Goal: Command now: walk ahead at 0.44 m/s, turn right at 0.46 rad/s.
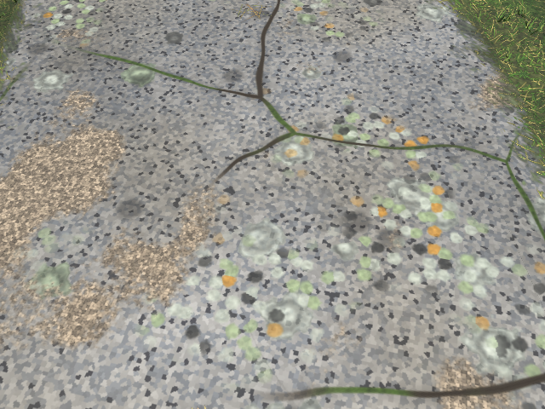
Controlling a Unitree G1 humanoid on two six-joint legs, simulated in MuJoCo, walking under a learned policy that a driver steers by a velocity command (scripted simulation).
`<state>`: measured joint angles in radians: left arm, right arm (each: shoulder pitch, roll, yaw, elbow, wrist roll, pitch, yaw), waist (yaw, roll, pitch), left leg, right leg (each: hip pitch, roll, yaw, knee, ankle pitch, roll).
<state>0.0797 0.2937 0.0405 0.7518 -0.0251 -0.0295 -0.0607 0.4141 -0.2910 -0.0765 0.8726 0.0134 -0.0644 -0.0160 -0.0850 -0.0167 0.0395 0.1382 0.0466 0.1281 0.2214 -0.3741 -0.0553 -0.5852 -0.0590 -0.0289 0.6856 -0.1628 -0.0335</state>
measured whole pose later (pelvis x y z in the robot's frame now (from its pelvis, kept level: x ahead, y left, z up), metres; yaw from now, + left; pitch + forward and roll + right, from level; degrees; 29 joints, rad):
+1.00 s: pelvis +0.57 -0.04 +0.01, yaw +11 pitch +2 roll +2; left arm 0.13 0.29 0.01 0.73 -0.01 -0.09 -0.02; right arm 0.29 -0.29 -0.05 0.71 0.01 -0.07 0.01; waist -0.06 -0.04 0.03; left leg -0.07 -0.10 -0.06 0.31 -0.26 0.06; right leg -0.63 -0.10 0.05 0.61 0.06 0.04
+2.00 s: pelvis +1.14 -0.07 +0.02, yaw -4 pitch +2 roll +1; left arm 0.06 0.27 0.03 0.67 0.00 -0.09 -0.02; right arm 0.42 -0.27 -0.06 0.81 0.03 -0.06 0.00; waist -0.11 -0.03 0.03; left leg -0.09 -0.07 -0.09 0.31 -0.25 0.04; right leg -0.57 -0.05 0.09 0.58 -0.03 0.04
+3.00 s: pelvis +1.44 -0.08 +0.00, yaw +11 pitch +0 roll +1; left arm 0.23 0.29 0.05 0.81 0.00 0.03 0.02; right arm 0.09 -0.26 -0.05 0.72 -0.01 0.02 -0.03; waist 0.03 0.02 0.04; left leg -0.37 -0.02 0.05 0.64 -0.31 0.01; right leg -0.29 -0.02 0.01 0.61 -0.33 -0.01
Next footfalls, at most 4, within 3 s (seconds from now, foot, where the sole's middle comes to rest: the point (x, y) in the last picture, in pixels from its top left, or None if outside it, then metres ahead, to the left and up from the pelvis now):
0.06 right None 0.19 -0.12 -0.76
0.62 left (249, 381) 0.53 0.05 -0.76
1.12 right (310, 265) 0.84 -0.14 -0.76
1.64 left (240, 191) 1.13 0.04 -0.76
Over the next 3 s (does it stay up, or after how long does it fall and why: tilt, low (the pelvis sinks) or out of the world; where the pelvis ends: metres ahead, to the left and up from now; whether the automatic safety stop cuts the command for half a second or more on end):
stays up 1.44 -0.08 0.00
